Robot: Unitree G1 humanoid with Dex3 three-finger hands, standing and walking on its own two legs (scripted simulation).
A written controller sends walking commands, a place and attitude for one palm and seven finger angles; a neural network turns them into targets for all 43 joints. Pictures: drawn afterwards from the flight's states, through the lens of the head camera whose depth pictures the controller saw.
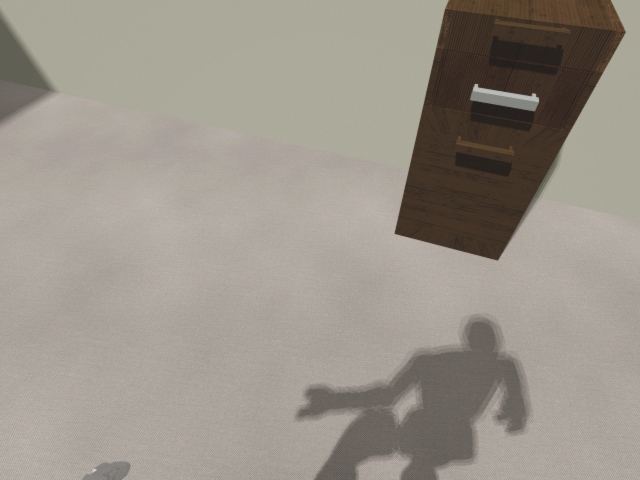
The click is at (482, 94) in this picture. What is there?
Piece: drawer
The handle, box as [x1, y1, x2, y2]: [470, 84, 538, 110]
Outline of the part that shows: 470,99 529,110 534,110 538,102 538,98 533,93 530,96 478,88 477,84 474,85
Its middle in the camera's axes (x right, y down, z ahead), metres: +0.53 -0.41 +1.11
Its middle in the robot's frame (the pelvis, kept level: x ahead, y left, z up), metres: +1.13 -0.47 -0.07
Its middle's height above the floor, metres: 0.71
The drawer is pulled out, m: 0.00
